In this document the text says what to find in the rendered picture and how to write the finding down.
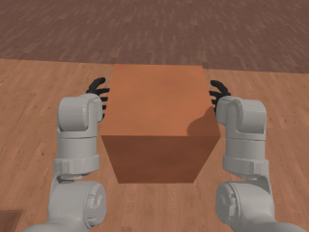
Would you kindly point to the right robot forearm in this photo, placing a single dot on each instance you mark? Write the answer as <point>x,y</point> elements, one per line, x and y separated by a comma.
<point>245,124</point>

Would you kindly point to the robot left hand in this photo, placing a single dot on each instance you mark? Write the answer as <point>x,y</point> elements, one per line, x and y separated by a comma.
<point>94,86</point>

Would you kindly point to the carton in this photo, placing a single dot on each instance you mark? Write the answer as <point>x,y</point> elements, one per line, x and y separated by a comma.
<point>159,125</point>

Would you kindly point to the robot right hand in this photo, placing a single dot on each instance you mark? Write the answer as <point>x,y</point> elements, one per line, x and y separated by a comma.
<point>222,89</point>

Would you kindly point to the left robot upper arm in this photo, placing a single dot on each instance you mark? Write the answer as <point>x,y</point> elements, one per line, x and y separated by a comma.
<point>74,206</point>

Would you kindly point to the left robot forearm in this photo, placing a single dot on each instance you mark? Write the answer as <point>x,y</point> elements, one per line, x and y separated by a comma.
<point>77,129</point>

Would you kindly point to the right robot upper arm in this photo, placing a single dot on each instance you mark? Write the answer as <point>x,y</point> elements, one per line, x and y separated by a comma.
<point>248,207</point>

